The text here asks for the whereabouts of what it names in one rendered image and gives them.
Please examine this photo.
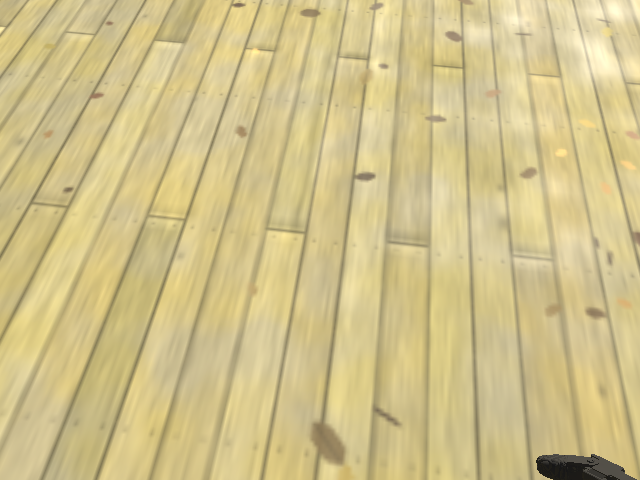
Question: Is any robot right hand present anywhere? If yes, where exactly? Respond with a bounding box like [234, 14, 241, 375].
[536, 454, 637, 480]

